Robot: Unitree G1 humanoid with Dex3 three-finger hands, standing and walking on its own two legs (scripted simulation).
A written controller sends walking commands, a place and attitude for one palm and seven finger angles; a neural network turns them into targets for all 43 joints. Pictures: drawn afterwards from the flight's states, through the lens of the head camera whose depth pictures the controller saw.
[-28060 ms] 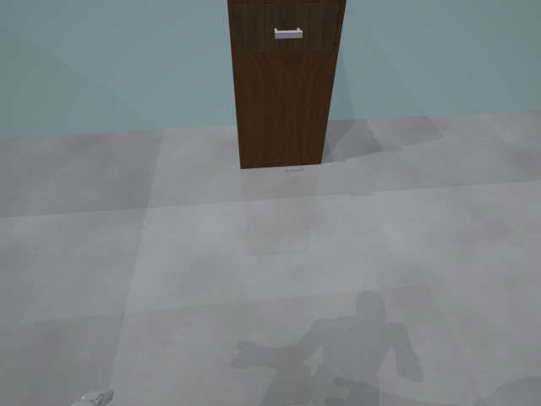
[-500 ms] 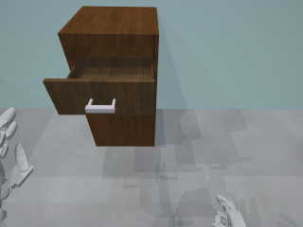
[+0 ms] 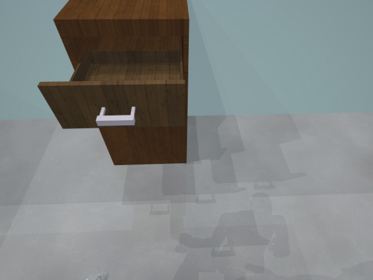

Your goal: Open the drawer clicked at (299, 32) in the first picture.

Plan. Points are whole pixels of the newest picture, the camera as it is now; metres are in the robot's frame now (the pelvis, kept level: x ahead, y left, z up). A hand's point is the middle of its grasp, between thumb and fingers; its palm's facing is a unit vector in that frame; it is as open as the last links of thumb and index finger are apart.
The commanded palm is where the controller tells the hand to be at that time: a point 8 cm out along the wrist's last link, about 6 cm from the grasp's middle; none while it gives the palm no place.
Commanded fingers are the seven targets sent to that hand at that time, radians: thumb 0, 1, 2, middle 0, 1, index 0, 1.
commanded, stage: let the arm hang, fingers relaxed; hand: left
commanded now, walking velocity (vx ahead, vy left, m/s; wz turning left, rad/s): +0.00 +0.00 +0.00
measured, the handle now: (117, 115) +0.57 +0.23 -0.01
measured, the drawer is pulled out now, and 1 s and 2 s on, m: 0.29 0.29 0.29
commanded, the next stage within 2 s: look to check the result in 0.82 s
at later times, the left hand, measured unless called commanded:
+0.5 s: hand out of the picture -0.02 +0.21 -0.16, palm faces +0.01 -0.96 -0.27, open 7.4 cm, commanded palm none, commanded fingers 0.00 0.90 0.90 -0.20 -0.30 -0.20 -0.30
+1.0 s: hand out of the picture +0.02 +0.20 -0.15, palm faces +0.00 -0.96 -0.26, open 7.4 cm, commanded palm none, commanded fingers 0.00 0.90 0.90 -0.20 -0.30 -0.20 -0.30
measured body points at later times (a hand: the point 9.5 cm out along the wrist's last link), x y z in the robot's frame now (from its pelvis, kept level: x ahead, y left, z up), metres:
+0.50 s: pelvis -0.02 +0.00 +0.01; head -0.02 -0.01 +0.46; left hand -0.02 +0.26 -0.14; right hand -0.02 -0.22 -0.15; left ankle +0.01 +0.11 -0.73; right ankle +0.01 -0.11 -0.73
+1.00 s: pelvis -0.01 +0.00 +0.02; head +0.00 -0.01 +0.47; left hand +0.02 +0.26 -0.13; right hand +0.00 -0.25 -0.14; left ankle +0.01 +0.11 -0.73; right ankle +0.01 -0.11 -0.73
